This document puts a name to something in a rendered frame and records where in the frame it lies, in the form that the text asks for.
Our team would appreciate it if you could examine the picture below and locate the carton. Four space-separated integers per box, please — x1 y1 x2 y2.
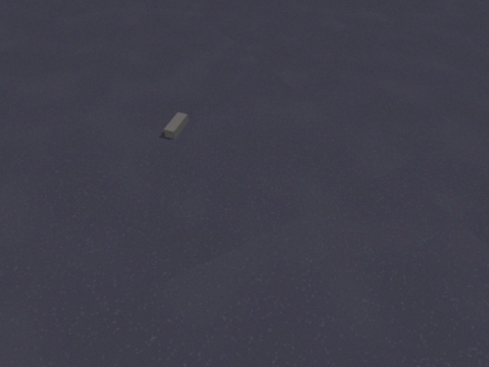
164 112 189 139

